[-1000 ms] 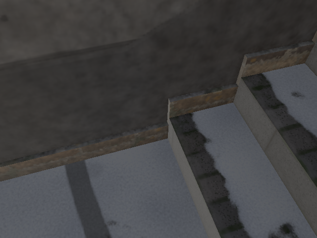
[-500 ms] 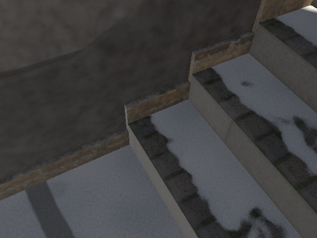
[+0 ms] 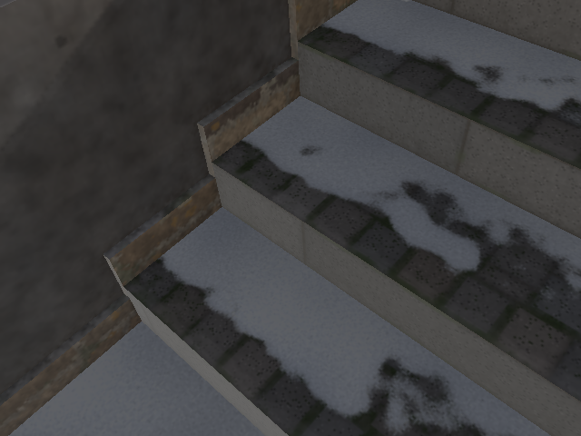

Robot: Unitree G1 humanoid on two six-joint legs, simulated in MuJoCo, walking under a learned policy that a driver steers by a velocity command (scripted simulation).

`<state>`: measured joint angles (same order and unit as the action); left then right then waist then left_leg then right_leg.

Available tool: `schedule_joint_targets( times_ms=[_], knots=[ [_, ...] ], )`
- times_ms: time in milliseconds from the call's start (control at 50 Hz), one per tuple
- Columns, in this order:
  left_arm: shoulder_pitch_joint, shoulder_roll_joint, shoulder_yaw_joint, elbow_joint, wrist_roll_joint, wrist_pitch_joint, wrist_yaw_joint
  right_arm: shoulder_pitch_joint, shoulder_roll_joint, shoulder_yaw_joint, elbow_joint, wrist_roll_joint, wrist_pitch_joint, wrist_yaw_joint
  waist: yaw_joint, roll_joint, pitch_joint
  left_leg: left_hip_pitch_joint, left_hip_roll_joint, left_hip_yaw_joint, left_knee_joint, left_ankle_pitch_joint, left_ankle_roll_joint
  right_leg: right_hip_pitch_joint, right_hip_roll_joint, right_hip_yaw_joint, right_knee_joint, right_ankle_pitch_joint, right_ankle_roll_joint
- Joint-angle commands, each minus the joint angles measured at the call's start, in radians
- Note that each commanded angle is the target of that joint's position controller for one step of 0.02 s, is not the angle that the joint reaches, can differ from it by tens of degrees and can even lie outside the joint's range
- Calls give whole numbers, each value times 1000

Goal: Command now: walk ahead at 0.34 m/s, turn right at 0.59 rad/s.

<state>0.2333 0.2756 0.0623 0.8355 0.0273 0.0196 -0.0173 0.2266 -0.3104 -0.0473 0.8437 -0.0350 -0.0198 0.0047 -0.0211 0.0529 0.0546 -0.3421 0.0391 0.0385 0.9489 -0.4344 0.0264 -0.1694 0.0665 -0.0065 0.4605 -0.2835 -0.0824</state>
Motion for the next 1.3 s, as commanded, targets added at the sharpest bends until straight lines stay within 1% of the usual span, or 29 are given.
schedule_joint_targets(
  times_ms=[20,140,240,280,320,340,360,380,400,420,460,520,580,620,700,720,740,760,780,800,820,840,860,900,940,1000,1100,1200,1300],
  knots=[
    [19,152,37,-47,-5,-31,17,-60,-90,-10,-76,-12,-34,26,20,-125,26,-307,39,-57,80,157,-38,161,-249,363,-295,95,-152],
    [113,161,40,-16,-11,-49,20,-166,-50,10,-131,-5,-19,21,56,-150,3,-296,-1,-11,-94,203,-97,128,-206,307,-235,347,-142],
    [127,169,45,-19,-3,-60,26,-240,-32,25,-173,12,-25,14,70,-160,-34,-184,-36,-15,-295,256,-62,112,-206,330,-136,545,-107],
    [74,156,41,-34,6,-64,27,-128,-32,25,-151,22,-22,-10,11,-207,-85,33,-73,-5,-317,233,-36,17,-190,341,-53,664,-77],
    [-1,166,44,-51,-12,-73,17,97,-78,1,-98,12,-30,-33,-127,-131,-155,304,-88,24,-480,275,-21,-72,-110,306,207,738,-39],
    [-54,108,30,-87,-38,-86,13,251,-138,-22,-81,-13,-37,-55,-201,-31,-234,531,62,-111,-548,225,5,-242,-16,243,495,555,-8],
    [-7,-59,-15,-123,-41,-91,22,245,-196,-21,-88,-39,-39,-65,-115,204,-223,596,373,-518,-678,245,51,-503,96,145,774,-224,5],
    [110,35,-1,-108,-20,-69,30,134,-212,-33,-108,-33,-25,-60,-9,193,-237,457,425,-745,-746,-74,160,-551,40,137,981,-228,7],
    [86,76,9,-89,17,-54,32,38,-105,-15,-136,-20,-20,-49,11,59,-124,331,386,-656,-766,-347,184,-606,-26,93,1114,-168,4],
    [33,56,2,-103,40,-47,20,11,-35,3,-130,0,-26,-40,12,12,-39,231,324,-519,-762,-321,179,-657,-44,57,1195,-141,5],
    [-59,-53,-26,-172,35,-40,6,96,15,16,-65,-17,-46,-41,4,75,-14,157,259,-328,-764,-162,171,-799,-54,38,1524,-128,-6],
    [-198,-122,-57,-291,-1,-29,43,230,30,17,37,-23,-72,-28,20,12,-17,222,301,-240,-757,-99,149,-1101,-46,130,1820,-169,-41],
    [-313,-133,-70,-374,5,-14,75,207,10,21,70,-14,-97,-12,49,-29,33,164,315,-122,-805,23,122,-1222,-43,98,1894,-200,-19],
    [-379,-159,-90,-437,12,-1,68,197,34,31,96,1,-97,-8,85,-66,59,51,234,11,-842,101,83,-1139,-76,36,1644,-153,-13],
    [-412,-180,-111,-496,-4,20,33,202,-49,14,83,34,-68,-64,53,36,-59,209,180,156,-940,802,135,-778,-130,-107,1046,-208,-2],
    [-341,-158,-101,-441,-19,26,35,180,-75,8,44,35,-55,-55,50,-7,-136,234,166,218,-851,1192,132,-588,-72,-200,931,-230,-13],
    [-224,-161,-92,-392,-27,37,40,177,-146,-13,24,34,-51,-55,86,108,-252,333,206,227,-714,1670,137,-470,-7,-231,916,-247,-19],
    [-82,-113,-76,-355,-32,42,37,143,-186,-29,-1,44,-45,-46,132,198,-362,432,237,220,-532,1922,134,-371,26,-199,850,-261,-43],
    [11,-53,-57,-332,-26,30,26,97,-207,-43,-40,65,-38,-18,162,197,-438,435,241,220,-313,1947,117,-216,63,-144,684,-245,-73],
    [39,14,-24,-342,-13,18,19,97,-213,-52,-76,66,-43,-1,204,165,-462,256,227,186,-20,1642,64,-45,36,93,486,-203,-115],
    [1,182,29,-320,-7,18,30,-1,-61,-26,-209,39,-35,35,165,-311,-418,-260,-65,156,458,199,-45,83,-271,735,96,140,-253],
    [-55,178,56,-354,9,33,56,50,-16,-21,-208,-24,-24,44,127,-192,-457,-343,-79,-116,820,102,-25,21,-341,938,-17,264,-275],
    [-124,132,39,-336,22,27,59,59,68,-2,-238,-15,-6,34,53,-156,-353,-394,-55,-134,903,167,-16,-120,-325,825,-10,120,-264],
    [-129,18,11,-237,10,7,62,38,116,23,-263,-24,15,-20,-26,-75,-34,-498,-6,-111,846,205,-1,-375,-203,556,88,0,-153],
    [-144,-28,-4,-194,8,-23,50,86,103,26,-270,-36,20,-38,-75,-106,-40,-509,-17,-100,882,231,9,-413,-134,401,86,137,-113],
    [-57,5,7,-123,-5,-52,41,43,115,40,-289,-40,29,-44,-74,-73,-91,-544,1,-111,751,276,-9,-321,-81,285,125,309,-73],
    [-6,50,17,-192,-10,-31,93,-74,102,33,-305,-17,66,-46,21,-122,-217,-646,7,-38,726,315,-74,-56,-145,425,111,565,-17],
    [35,39,16,-228,-9,-21,115,-167,122,32,-324,-25,78,-43,61,-118,-152,-723,-19,-68,787,336,-67,-19,-139,511,88,401,-68],
    [72,36,28,-243,-10,-24,135,-207,107,27,-327,-14,81,-34,79,-139,-151,-712,-40,-82,651,261,-70,111,-162,573,87,528,-136]
  ],
)
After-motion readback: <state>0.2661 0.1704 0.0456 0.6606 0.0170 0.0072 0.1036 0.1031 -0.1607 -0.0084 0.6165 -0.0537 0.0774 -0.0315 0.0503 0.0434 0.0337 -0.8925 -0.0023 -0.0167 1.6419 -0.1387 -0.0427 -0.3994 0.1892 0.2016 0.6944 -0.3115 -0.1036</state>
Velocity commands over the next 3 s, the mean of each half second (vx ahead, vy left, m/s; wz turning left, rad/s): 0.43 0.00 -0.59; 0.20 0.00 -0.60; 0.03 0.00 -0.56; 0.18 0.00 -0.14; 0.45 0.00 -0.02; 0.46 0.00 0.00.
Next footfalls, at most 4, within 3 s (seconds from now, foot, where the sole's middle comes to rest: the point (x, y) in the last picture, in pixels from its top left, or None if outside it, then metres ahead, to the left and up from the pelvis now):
0.34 left None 0.26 0.09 -0.78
0.78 right None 0.38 -0.20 -0.61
1.54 left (360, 368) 0.56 -0.09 -0.61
1.94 right None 0.41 -0.17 -0.61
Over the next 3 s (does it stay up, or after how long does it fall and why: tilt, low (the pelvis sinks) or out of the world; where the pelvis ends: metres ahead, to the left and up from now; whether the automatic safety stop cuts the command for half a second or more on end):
stays up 0.78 -0.56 0.41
